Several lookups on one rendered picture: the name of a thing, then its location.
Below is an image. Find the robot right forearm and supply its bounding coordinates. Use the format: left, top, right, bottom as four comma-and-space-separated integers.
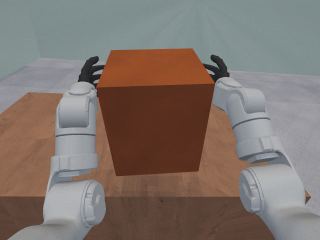
212, 77, 306, 203

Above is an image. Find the robot left upper arm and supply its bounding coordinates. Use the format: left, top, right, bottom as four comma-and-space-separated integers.
8, 179, 106, 240

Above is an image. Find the robot left hand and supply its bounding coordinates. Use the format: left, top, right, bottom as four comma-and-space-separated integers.
78, 56, 105, 97

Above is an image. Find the carton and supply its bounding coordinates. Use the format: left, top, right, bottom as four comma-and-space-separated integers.
96, 48, 215, 177

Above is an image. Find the pedestal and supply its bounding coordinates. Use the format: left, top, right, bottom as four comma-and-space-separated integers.
0, 92, 311, 240

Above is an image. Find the robot left forearm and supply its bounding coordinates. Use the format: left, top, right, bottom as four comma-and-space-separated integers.
43, 81, 99, 219

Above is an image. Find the robot right upper arm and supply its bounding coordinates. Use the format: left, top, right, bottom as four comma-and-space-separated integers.
239, 162, 320, 240

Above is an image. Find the robot right hand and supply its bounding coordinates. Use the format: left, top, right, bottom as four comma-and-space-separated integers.
203, 54, 230, 83

